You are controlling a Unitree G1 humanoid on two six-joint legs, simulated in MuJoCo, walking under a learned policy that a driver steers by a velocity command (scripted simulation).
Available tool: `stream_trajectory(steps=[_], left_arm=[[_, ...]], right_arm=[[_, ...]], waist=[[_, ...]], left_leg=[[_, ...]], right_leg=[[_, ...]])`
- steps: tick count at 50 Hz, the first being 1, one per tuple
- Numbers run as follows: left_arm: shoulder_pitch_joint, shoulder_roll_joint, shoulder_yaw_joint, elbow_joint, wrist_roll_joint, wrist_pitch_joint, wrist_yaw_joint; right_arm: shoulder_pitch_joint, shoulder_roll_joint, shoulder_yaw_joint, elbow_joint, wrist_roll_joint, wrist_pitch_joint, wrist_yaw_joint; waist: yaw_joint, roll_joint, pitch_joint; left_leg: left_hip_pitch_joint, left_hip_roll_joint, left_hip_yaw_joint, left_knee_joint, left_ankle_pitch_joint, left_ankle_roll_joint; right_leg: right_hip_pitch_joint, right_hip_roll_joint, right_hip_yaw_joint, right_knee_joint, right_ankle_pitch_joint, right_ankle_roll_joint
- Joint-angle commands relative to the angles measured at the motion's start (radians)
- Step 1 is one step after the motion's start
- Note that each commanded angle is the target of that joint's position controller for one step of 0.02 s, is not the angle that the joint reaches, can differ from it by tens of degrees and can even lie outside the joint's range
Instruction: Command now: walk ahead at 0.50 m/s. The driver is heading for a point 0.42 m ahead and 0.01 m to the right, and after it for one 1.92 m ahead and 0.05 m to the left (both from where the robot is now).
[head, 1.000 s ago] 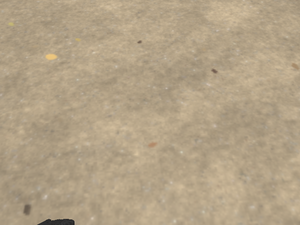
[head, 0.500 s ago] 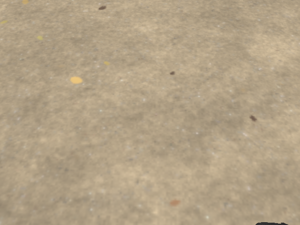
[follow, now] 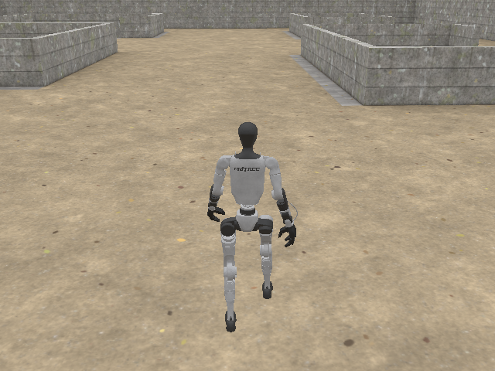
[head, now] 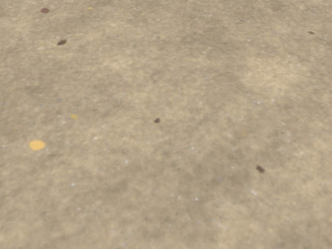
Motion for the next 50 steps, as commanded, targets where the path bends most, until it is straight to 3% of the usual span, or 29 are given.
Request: stream_trajectory(steps=[1, 3, 4, 5, 6, 7, 8, 10, 12, 14, 19, 24, 26, 27, 28, 29, 30, 31, 32, 33, 34, 37, 40, 42, 43, 44, 45, 47, 50], left_arm=[[-0.042, 0.113, 0.025, -0.072, -0.003, -0.023, -0.012], [0.239, 0.193, 0.068, 0.013, 0.006, -0.024, -0.003], [0.393, 0.282, 0.091, 0.043, 0.023, -0.022, 0.005], [0.434, 0.279, 0.084, 0.059, 0.010, -0.016, 0.000], [0.399, 0.202, 0.060, 0.054, 0.001, -0.018, 0.001], [0.306, 0.172, 0.049, 0.033, 0.001, -0.020, 0.005], [0.234, 0.147, 0.041, 0.018, 0.014, -0.022, 0.005], [0.170, 0.097, 0.025, 0.013, 0.033, -0.028, 0.000], [0.181, 0.105, 0.027, 0.025, 0.025, -0.033, 0.002], [0.214, 0.138, 0.034, 0.039, 0.024, -0.035, 0.014], [0.258, 0.143, 0.029, 0.061, 0.023, -0.021, 0.036], [0.318, 0.153, 0.028, 0.105, 0.013, 0.006, 0.044], [0.284, 0.169, 0.034, 0.107, 0.007, 0.017, 0.049], [0.267, 0.165, 0.033, 0.104, 0.006, 0.021, 0.051], [0.309, 0.144, 0.026, 0.101, 0.021, 0.020, 0.050], [0.437, 0.057, -0.001, 0.113, 0.041, 0.011, 0.043], [0.493, 0.022, -0.015, 0.144, 0.022, 0.012, 0.037], [0.439, 0.108, 0.007, 0.136, -0.001, 0.021, 0.035], [0.349, 0.128, 0.014, 0.113, -0.013, 0.037, 0.043], [0.295, 0.121, 0.018, 0.105, -0.006, 0.055, 0.055], [0.284, 0.117, 0.022, 0.103, 0.006, 0.074, 0.068], [0.317, 0.068, 0.014, 0.121, 0.017, 0.095, 0.084], [0.317, 0.061, 0.011, 0.139, 0.023, 0.096, 0.077], [0.304, 0.066, 0.012, 0.144, 0.041, 0.098, 0.069], [0.283, 0.083, 0.011, 0.132, 0.051, 0.098, 0.068], [0.264, 0.124, 0.015, 0.118, 0.046, 0.096, 0.071], [0.235, 0.158, 0.024, 0.133, 0.032, 0.091, 0.070], [0.200, 0.095, 0.009, 0.135, 0.035, 0.068, 0.066], [0.210, 0.089, 0.008, 0.146, 0.027, 0.046, 0.064]], right_arm=[[0.008, -0.183, -0.041, -0.023, 0.005, 0.010, -0.009], [-0.021, -0.154, -0.029, -0.038, 0.003, 0.018, -0.011], [0.054, -0.082, -0.005, -0.061, -0.014, 0.009, -0.006], [0.108, -0.009, 0.020, -0.050, -0.014, -0.015, 0.002], [0.011, -0.116, -0.008, -0.064, 0.015, -0.035, 0.009], [-0.075, -0.145, -0.015, -0.094, 0.033, -0.047, 0.010], [-0.119, -0.143, -0.017, -0.099, 0.025, -0.049, 0.003], [-0.097, -0.114, -0.025, -0.091, 0.011, -0.028, -0.003], [-0.081, -0.076, -0.022, -0.087, 0.008, -0.006, -0.005], [-0.140, -0.079, -0.024, -0.110, -0.001, 0.002, -0.008], [-0.290, -0.044, -0.010, -0.153, -0.014, -0.009, 0.005], [-0.368, -0.064, -0.004, -0.177, -0.011, -0.013, 0.027], [-0.303, -0.107, -0.017, -0.162, -0.019, -0.019, 0.032], [-0.215, -0.132, -0.029, -0.129, -0.026, -0.023, 0.029], [-0.134, -0.197, -0.045, -0.106, -0.040, -0.026, 0.023], [-0.078, -0.232, -0.043, -0.101, -0.058, -0.018, 0.016], [-0.062, -0.149, -0.018, -0.088, -0.036, -0.004, 0.018], [-0.097, -0.124, -0.008, -0.095, -0.017, 0.005, 0.025], [-0.178, -0.119, -0.005, -0.109, -0.017, 0.010, 0.022], [-0.248, -0.104, 0.004, -0.122, -0.024, 0.013, 0.019], [-0.301, -0.094, 0.008, -0.131, -0.032, 0.015, 0.012], [-0.349, -0.096, 0.005, -0.128, -0.049, 0.027, 0.003], [-0.343, -0.099, 0.007, -0.113, -0.031, 0.036, -0.006], [-0.328, -0.084, 0.013, -0.097, -0.017, 0.044, -0.008], [-0.300, -0.070, 0.018, -0.083, -0.018, 0.046, -0.007], [-0.285, -0.076, 0.016, -0.079, -0.025, 0.048, -0.006], [-0.260, -0.064, 0.014, -0.081, -0.023, 0.053, -0.012], [-0.258, -0.072, 0.012, -0.070, -0.027, 0.056, -0.019], [-0.233, -0.069, 0.011, -0.044, -0.027, 0.057, -0.019]], waist=[[0.059, 0.125, 0.036], [0.191, 0.106, -0.139], [0.192, -0.050, -0.300], [0.172, -0.240, -0.404], [0.193, -0.161, -0.315], [0.176, -0.118, -0.181], [0.149, -0.043, -0.110], [0.082, -0.049, -0.054], [0.061, -0.049, -0.032], [0.065, -0.027, 0.001], [0.093, -0.021, 0.035], [0.118, -0.046, 0.007], [0.069, -0.055, -0.027], [0.025, -0.040, -0.069], [0.015, 0.038, -0.153], [0.062, 0.209, -0.301], [0.056, 0.301, -0.425], [0.046, 0.210, -0.380], [0.055, 0.154, -0.259], [0.069, 0.111, -0.163], [0.094, 0.121, -0.126], [0.126, 0.179, -0.106], [0.134, 0.159, -0.128], [0.140, 0.138, -0.091], [0.129, 0.110, -0.048], [0.101, 0.057, -0.002], [0.058, -0.068, 0.032], [0.056, -0.089, 0.038], [0.063, -0.038, 0.008]], left_leg=[[0.026, 0.310, -0.116, 0.060, 0.589, 0.138], [-0.082, 0.224, -0.046, 0.387, 0.761, 0.088], [-0.418, 0.121, 0.001, 0.757, 0.441, 0.031], [-0.681, -0.024, -0.092, 1.002, -0.257, -0.001], [-0.795, 0.035, -0.181, 1.106, -0.262, 0.021], [-0.843, 0.088, -0.147, 1.100, -0.167, 0.036], [-0.807, 0.134, -0.126, 1.053, -0.074, 0.039], [-0.686, 0.186, -0.133, 0.963, 0.016, 0.037], [-0.659, 0.199, -0.125, 0.894, 0.040, 0.024], [-0.717, 0.206, -0.118, 0.802, 0.122, 0.001], [-0.650, 0.149, -0.058, 0.464, 0.389, -0.022], [-0.570, 0.092, -0.057, 0.313, 0.420, 0.004], [-0.496, 0.076, -0.065, 0.264, 0.374, 0.033], [-0.382, 0.056, -0.048, 0.214, 0.438, 0.052], [-0.195, 0.133, -0.104, 0.242, 0.826, 0.082], [0.149, 0.351, -0.329, 0.330, 1.167, 0.224], [0.211, 0.458, -0.490, 0.286, 1.142, 0.337], [0.104, 0.412, -0.469, 0.232, 0.860, 0.312], [-0.022, 0.375, -0.412, 0.184, 0.640, 0.268], [-0.163, 0.340, -0.363, 0.131, 0.486, 0.237], [-0.277, 0.317, -0.332, 0.087, 0.361, 0.211], [-0.436, 0.248, -0.236, 0.027, 0.228, 0.185], [-0.457, 0.230, -0.203, 0.019, 0.064, 0.168], [-0.503, 0.195, -0.185, 0.016, -0.156, 0.109], [-0.515, 0.171, -0.177, 0.024, -0.228, 0.063], [-0.499, 0.133, -0.148, 0.066, -0.218, 0.029], [-0.401, 0.075, -0.080, 0.100, -0.117, 0.006], [-0.269, 0.072, -0.067, 0.176, 0.029, 0.009], [-0.264, 0.078, -0.067, 0.197, 0.140, 0.029]], right_leg=[[0.049, 0.030, -0.020, -0.035, -0.098, -0.040], [0.460, 0.057, -0.039, -0.034, -0.073, -0.096], [0.852, -0.183, 0.291, -0.014, -0.110, -0.210], [1.027, -0.318, 0.686, -0.176, -0.282, -0.306], [0.970, -0.282, 0.650, -0.219, -0.395, -0.260], [0.826, -0.255, 0.513, -0.242, -0.353, -0.223], [0.677, -0.223, 0.415, -0.274, -0.273, -0.207], [0.485, -0.169, 0.291, -0.336, -0.166, -0.191], [0.425, -0.155, 0.229, -0.384, -0.129, -0.202], [0.420, -0.154, 0.188, -0.415, -0.077, -0.212], [0.403, -0.073, 0.010, -0.383, 0.237, -0.155], [0.533, -0.109, 0.012, -0.272, 0.310, -0.130], [0.585, -0.125, 0.037, -0.179, 0.348, -0.103], [0.587, -0.090, 0.024, -0.079, 0.382, -0.078], [0.519, -0.022, -0.013, 0.082, 0.258, -0.033], [0.253, 0.072, -0.030, 0.375, -0.230, 0.027], [0.172, 0.122, 0.041, 0.571, -0.734, 0.066], [0.138, 0.082, 0.104, 0.633, -0.759, 0.066], [0.085, 0.051, 0.079, 0.635, -0.712, 0.067], [0.083, 0.025, 0.062, 0.588, -0.661, 0.070], [0.137, -0.003, 0.068, 0.522, -0.605, 0.072], [0.305, 0.008, 0.028, 0.312, -0.503, 0.071], [0.426, 0.025, -0.002, 0.118, -0.300, 0.055], [0.495, 0.037, -0.018, -0.004, -0.209, 0.031], [0.483, 0.002, 0.022, -0.071, -0.204, 0.011], [0.423, -0.045, 0.066, -0.124, -0.276, -0.012], [0.270, -0.030, 0.070, -0.152, -0.480, -0.028], [0.184, -0.020, 0.068, -0.210, -0.503, 0.005], [0.266, -0.005, 0.049, -0.171, -0.331, 0.027]])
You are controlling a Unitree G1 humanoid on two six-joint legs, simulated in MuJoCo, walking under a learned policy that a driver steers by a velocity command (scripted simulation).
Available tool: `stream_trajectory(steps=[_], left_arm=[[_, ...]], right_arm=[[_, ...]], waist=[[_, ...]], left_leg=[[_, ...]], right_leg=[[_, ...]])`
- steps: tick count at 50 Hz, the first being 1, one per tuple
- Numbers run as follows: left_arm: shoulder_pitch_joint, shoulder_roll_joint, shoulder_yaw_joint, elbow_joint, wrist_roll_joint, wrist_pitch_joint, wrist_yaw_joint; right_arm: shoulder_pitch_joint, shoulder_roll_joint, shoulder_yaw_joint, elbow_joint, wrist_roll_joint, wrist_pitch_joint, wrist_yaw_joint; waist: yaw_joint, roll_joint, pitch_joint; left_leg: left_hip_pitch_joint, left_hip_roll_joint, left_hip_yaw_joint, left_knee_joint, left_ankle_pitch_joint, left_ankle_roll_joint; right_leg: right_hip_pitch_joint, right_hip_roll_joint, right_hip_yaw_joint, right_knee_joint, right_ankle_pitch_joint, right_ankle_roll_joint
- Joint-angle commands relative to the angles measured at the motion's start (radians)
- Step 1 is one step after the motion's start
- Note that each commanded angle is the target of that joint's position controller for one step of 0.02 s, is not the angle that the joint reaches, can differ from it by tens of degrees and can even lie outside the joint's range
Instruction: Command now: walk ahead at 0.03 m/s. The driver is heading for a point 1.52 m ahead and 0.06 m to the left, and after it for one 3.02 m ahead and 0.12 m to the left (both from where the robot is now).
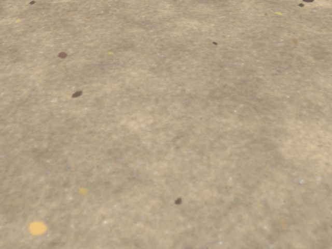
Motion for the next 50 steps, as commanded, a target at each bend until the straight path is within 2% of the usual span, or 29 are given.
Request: stream_trajectory(steps=[1, 6, 14, 30, 50], left_arm=[[0.005, 0.111, 0.016, -0.022, -0.008, -0.028, 0.001], [0.028, 0.110, 0.013, -0.006, -0.011, -0.022, 0.003], [0.027, 0.101, 0.009, 0.006, -0.012, -0.012, 0.003], [0.035, 0.086, 0.002, 0.027, -0.009, -0.005, 0.008], [0.108, 0.059, -0.011, 0.047, -0.009, -0.010, 0.013]], right_arm=[[0.007, -0.103, -0.022, -0.021, 0.002, -0.008, -0.003], [-0.001, -0.106, -0.023, -0.003, 0.010, -0.005, 0.000], [0.008, -0.118, -0.025, 0.031, 0.014, 0.008, -0.008], [0.002, -0.114, -0.026, 0.074, 0.014, 0.018, -0.016], [0.050, -0.093, -0.019, 0.105, 0.015, 0.017, -0.020]], waist=[[-0.007, -0.075, -0.001], [0.007, -0.034, -0.037], [0.005, -0.017, -0.033], [0.000, -0.023, 0.008], [-0.003, -0.017, 0.037]], left_leg=[[0.102, 0.052, -0.056, -0.048, 0.018, 0.027], [0.125, 0.055, -0.051, -0.020, 0.150, 0.025], [0.148, 0.059, -0.052, -0.001, 0.210, 0.021], [0.144, 0.058, -0.053, -0.021, 0.133, 0.012], [0.121, 0.054, -0.056, -0.041, 0.049, 0.009]], right_leg=[[-0.068, -0.034, 0.037, -0.145, 0.034, -0.037], [-0.004, -0.024, 0.021, -0.106, 0.178, -0.046], [0.019, -0.013, 0.005, -0.098, 0.241, -0.046], [0.010, 0.002, -0.011, -0.128, 0.146, -0.039], [-0.019, 0.010, -0.019, -0.144, 0.062, -0.037]])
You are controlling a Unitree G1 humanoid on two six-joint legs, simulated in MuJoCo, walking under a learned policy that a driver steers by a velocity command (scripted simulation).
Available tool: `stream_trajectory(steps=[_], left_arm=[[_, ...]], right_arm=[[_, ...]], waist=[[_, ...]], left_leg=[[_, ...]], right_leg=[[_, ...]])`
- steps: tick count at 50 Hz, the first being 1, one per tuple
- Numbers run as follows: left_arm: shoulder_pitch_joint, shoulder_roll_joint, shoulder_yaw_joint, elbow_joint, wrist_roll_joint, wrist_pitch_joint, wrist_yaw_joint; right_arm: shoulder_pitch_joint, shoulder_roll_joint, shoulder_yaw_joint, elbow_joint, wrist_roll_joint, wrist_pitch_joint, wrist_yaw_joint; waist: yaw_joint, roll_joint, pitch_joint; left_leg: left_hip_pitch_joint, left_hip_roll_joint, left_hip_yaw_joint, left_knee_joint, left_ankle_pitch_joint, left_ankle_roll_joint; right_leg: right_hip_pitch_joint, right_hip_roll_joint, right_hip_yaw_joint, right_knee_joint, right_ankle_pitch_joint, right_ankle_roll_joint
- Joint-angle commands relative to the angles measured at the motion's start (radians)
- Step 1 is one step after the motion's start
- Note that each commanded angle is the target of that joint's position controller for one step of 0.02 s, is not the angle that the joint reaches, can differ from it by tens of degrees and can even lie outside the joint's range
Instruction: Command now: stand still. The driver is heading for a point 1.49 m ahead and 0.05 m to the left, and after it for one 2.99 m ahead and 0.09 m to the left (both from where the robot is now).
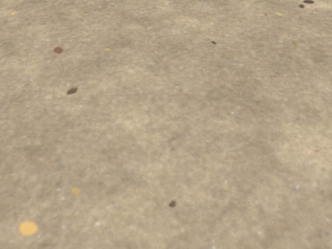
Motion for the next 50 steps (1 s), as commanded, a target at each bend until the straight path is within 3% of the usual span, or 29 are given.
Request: stream_trajectory(steps=[1, 50], left_arm=[[0.065, 0.091, 0.013, -0.014, 0.000, -0.006, 0.003], [0.159, 0.053, 0.010, -0.024, -0.005, -0.010, 0.003]], right_arm=[[0.015, -0.100, -0.013, -0.026, 0.000, -0.007, -0.003], [0.099, -0.068, -0.006, -0.026, 0.005, -0.010, -0.010]], waist=[[0.000, -0.002, 0.008], [-0.001, -0.005, 0.023]], left_leg=[[0.071, 0.029, -0.029, -0.074, 0.114, 0.030], [0.067, 0.025, -0.025, -0.057, 0.148, 0.026]], right_leg=[[-0.110, -0.014, 0.009, -0.103, 0.094, -0.018], [-0.117, -0.009, 0.009, -0.098, 0.121, -0.021]])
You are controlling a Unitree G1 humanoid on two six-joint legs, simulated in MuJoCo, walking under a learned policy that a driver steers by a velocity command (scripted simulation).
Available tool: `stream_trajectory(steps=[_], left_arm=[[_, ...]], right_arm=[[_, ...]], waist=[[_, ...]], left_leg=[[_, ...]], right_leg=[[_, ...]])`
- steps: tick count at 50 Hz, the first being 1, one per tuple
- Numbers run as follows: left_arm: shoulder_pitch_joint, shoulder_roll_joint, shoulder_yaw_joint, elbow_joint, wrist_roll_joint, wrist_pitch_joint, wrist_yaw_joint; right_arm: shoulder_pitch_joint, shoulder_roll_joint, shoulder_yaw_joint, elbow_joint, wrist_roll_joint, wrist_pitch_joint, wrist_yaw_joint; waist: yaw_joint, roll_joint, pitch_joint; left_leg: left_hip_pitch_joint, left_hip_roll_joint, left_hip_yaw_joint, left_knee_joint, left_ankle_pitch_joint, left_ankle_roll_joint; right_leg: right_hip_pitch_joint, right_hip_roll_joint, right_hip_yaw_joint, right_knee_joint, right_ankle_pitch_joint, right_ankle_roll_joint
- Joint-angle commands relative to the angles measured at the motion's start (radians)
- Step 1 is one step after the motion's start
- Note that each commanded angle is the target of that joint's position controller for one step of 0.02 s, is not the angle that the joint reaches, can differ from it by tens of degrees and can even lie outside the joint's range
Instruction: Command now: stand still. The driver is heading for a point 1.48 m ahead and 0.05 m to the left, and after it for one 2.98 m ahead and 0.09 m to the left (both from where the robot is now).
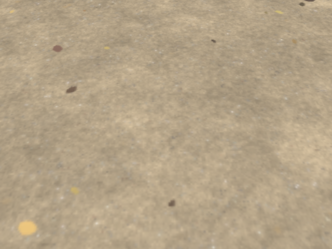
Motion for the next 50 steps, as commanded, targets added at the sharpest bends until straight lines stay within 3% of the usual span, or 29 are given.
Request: stream_trajectory(steps=[1, 13, 14, 16, 18, 20, 21, 22, 24, 25, 26, 27, 28, 29, 30, 31, 33, 34, 36, 39, 42, 45, 47, 48, 49, 50], left_arm=[[0.092, 0.082, 0.013, -0.008, 0.000, -0.003, 0.002], [0.102, 0.076, 0.014, -0.010, -0.001, -0.004, 0.002], [0.123, 0.069, 0.014, 0.001, -0.002, -0.002, 0.002], [0.116, 0.103, 0.026, -0.010, -0.014, 0.001, 0.009], [0.136, 0.122, 0.034, -0.025, -0.024, -0.012, 0.010], [0.204, 0.175, 0.054, -0.015, -0.033, -0.035, 0.002], [0.192, 0.199, 0.064, -0.020, -0.034, -0.043, -0.001], [0.168, 0.188, 0.062, -0.035, -0.027, -0.051, -0.004], [0.085, 0.175, 0.058, -0.063, -0.036, -0.058, -0.014], [0.041, 0.171, 0.056, -0.077, -0.040, -0.054, -0.019], [0.010, 0.173, 0.056, -0.094, -0.036, -0.056, -0.021], [-0.037, 0.133, 0.044, -0.124, -0.032, -0.066, -0.024], [-0.036, 0.067, 0.028, -0.162, -0.034, -0.089, -0.021], [-0.046, 0.098, 0.036, -0.164, -0.049, -0.104, -0.027], [-0.049, 0.105, 0.036, -0.163, -0.056, -0.111, -0.038], [-0.053, 0.110, 0.040, -0.158, -0.048, -0.116, -0.042], [-0.078, 0.144, 0.062, -0.161, -0.031, -0.112, -0.048], [-0.079, 0.129, 0.063, -0.160, -0.032, -0.105, -0.054], [-0.127, 0.095, 0.055, -0.177, -0.029, -0.088, -0.061], [-0.309, 0.068, 0.035, -0.252, -0.024, -0.086, -0.064], [-0.415, 0.085, 0.028, -0.291, -0.030, -0.088, -0.077], [-0.462, 0.113, 0.031, -0.321, -0.031, -0.095, -0.092], [-0.366, 0.160, 0.053, -0.305, -0.021, -0.103, -0.096], [-0.209, 0.197, 0.074, -0.256, -0.019, -0.106, -0.093], [-0.067, 0.237, 0.090, -0.211, -0.014, -0.103, -0.085], [0.068, 0.333, 0.106, -0.180, 0.019, -0.096, -0.073]], right_arm=[[0.043, -0.091, -0.014, -0.019, 0.000, -0.005, -0.003], [0.055, -0.085, -0.014, -0.018, 0.001, -0.006, -0.004], [0.074, -0.077, -0.012, -0.008, 0.001, -0.005, -0.004], [0.081, -0.093, -0.022, -0.008, 0.013, -0.005, -0.007], [0.046, -0.082, -0.022, -0.033, 0.016, -0.026, -0.002], [-0.007, -0.040, -0.015, -0.065, 0.020, -0.064, 0.016], [-0.031, -0.032, -0.013, -0.081, 0.022, -0.080, 0.026], [-0.040, -0.043, -0.015, -0.093, 0.026, -0.092, 0.034], [0.024, -0.045, -0.018, -0.085, 0.039, -0.111, 0.044], [0.122, -0.054, -0.028, -0.043, 0.038, -0.115, 0.045], [0.231, -0.084, -0.046, 0.004, 0.028, -0.112, 0.044], [0.398, -0.177, -0.078, 0.035, 0.022, -0.113, 0.040], [0.506, -0.256, -0.088, 0.041, 0.017, -0.123, 0.053], [0.408, -0.174, -0.057, 0.019, 0.002, -0.137, 0.051], [0.316, -0.123, -0.041, -0.013, 0.004, -0.142, 0.052], [0.253, -0.111, -0.031, -0.034, 0.003, -0.140, 0.058], [0.234, -0.074, -0.012, -0.042, -0.002, -0.125, 0.062], [0.261, -0.068, -0.008, -0.037, -0.005, -0.117, 0.057], [0.295, -0.091, -0.007, -0.034, -0.007, -0.108, 0.042], [0.275, -0.133, -0.010, -0.061, -0.012, -0.101, 0.024], [0.317, -0.165, -0.021, -0.061, -0.001, -0.103, 0.019], [0.324, -0.164, -0.028, -0.054, 0.009, -0.099, 0.018], [0.302, -0.188, -0.036, -0.061, -0.002, -0.087, 0.016], [0.277, -0.190, -0.037, -0.067, -0.006, -0.078, 0.017], [0.265, -0.184, -0.033, -0.078, -0.006, -0.077, 0.021], [0.303, -0.119, -0.012, -0.108, -0.031, -0.085, 0.026]], waist=[[0.000, -0.005, 0.026], [0.000, -0.005, 0.031], [0.001, -0.008, 0.007], [0.001, -0.034, 0.057], [0.021, -0.056, 0.141], [0.051, -0.162, 0.158], [0.050, -0.199, 0.177], [0.038, -0.184, 0.183], [-0.023, -0.164, 0.177], [-0.070, -0.133, 0.146], [-0.106, -0.085, 0.094], [-0.169, 0.131, 0.035], [-0.175, 0.347, -0.038], [-0.111, 0.193, 0.010], [-0.073, 0.114, 0.058], [-0.047, 0.056, 0.062], [-0.026, 0.052, 0.070], [-0.024, 0.072, 0.064], [-0.024, 0.064, 0.074], [-0.047, 0.053, 0.119], [-0.068, 0.080, 0.132], [-0.048, 0.078, 0.144], [0.019, 0.125, 0.043], [0.099, 0.141, -0.055], [0.163, 0.132, -0.144], [0.154, -0.068, -0.309]], left_leg=[[0.075, 0.020, -0.021, -0.065, 0.157, 0.031], [0.074, 0.020, -0.020, -0.063, 0.156, 0.029], [0.083, 0.006, -0.004, -0.058, 0.049, 0.030], [0.004, -0.031, 0.028, -0.014, -0.320, 0.049], [-0.118, -0.021, 0.013, 0.031, -0.424, 0.066], [-0.241, -0.037, 0.065, 0.204, -0.253, 0.055], [-0.276, -0.010, 0.046, 0.289, -0.194, 0.071], [-0.297, 0.012, 0.021, 0.325, -0.220, 0.089], [-0.180, 0.018, 0.028, 0.146, -0.241, 0.117], [0.017, -0.023, 0.072, 0.009, -0.149, 0.114], [0.206, -0.040, 0.052, -0.010, -0.050, 0.102], [0.373, 0.140, -0.247, -0.157, -0.134, 0.168], [0.490, 0.356, -0.702, -0.330, -0.156, 0.300], [0.441, 0.394, -0.733, -0.324, -0.166, 0.309], [0.397, 0.360, -0.594, -0.310, -0.123, 0.274], [0.361, 0.311, -0.463, -0.321, -0.070, 0.238], [0.312, 0.227, -0.269, -0.339, 0.131, 0.182], [0.301, 0.206, -0.216, -0.343, 0.203, 0.172], [0.277, 0.194, -0.158, -0.360, 0.291, 0.181], [0.186, 0.174, -0.099, -0.402, 0.291, 0.183], [0.178, 0.188, -0.073, -0.433, 0.264, 0.185], [0.282, 0.219, -0.048, -0.376, 0.396, 0.163], [0.344, 0.218, -0.028, -0.213, 0.786, 0.126], [0.334, 0.187, -0.005, -0.042, 0.927, 0.098], [0.223, 0.139, 0.014, 0.158, 0.869, 0.056], [-0.050, 0.037, 0.032, 0.516, 0.353, 0.015]], right_leg=[[-0.112, -0.013, 0.011, -0.102, 0.130, -0.017], [-0.114, -0.012, 0.012, -0.102, 0.130, -0.019], [-0.104, -0.003, 0.003, -0.106, 0.027, -0.025], [-0.153, -0.003, 0.025, -0.105, -0.304, -0.070], [-0.189, -0.072, 0.128, -0.151, -0.482, -0.125], [-0.095, -0.218, 0.342, -0.260, -0.535, -0.205], [-0.093, -0.299, 0.450, -0.304, -0.516, -0.249], [-0.095, -0.324, 0.480, -0.317, -0.461, -0.262], [-0.122, -0.278, 0.374, -0.255, -0.326, -0.212], [-0.198, -0.208, 0.266, -0.190, -0.248, -0.168], [-0.283, -0.137, 0.175, -0.068, -0.079, -0.131], [-0.432, -0.018, 0.010, 0.302, 0.073, -0.060], [-0.619, 0.081, 0.008, 0.614, -0.173, -0.036], [-0.704, 0.015, 0.117, 0.796, -0.181, -0.063], [-0.744, -0.031, 0.127, 0.849, -0.088, -0.092], [-0.735, -0.070, 0.111, 0.822, 0.007, -0.107], [-0.676, -0.110, 0.074, 0.716, 0.110, -0.105], [-0.652, -0.111, 0.054, 0.683, 0.130, -0.095], [-0.659, -0.111, 0.023, 0.609, 0.167, -0.066], [-0.612, -0.087, -0.008, 0.342, 0.280, -0.037], [-0.520, -0.047, -0.040, 0.177, 0.351, -0.040], [-0.499, -0.031, -0.025, 0.074, 0.347, -0.081], [-0.335, 0.030, -0.050, 0.065, 0.324, -0.113], [-0.151, 0.070, -0.066, 0.059, 0.351, -0.136], [0.080, 0.036, -0.037, 0.041, 0.487, -0.161], [0.426, -0.213, 0.223, 0.123, 0.828, -0.241]])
